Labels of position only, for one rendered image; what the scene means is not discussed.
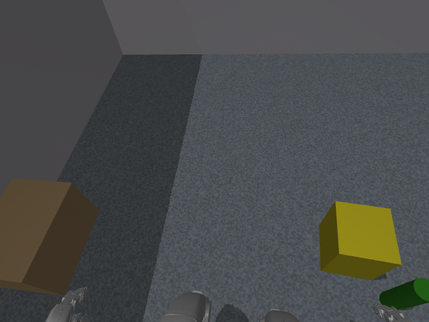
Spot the left robot hand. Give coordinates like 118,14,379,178
46,286,90,322

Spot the right robot hand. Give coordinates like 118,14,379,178
372,303,411,322

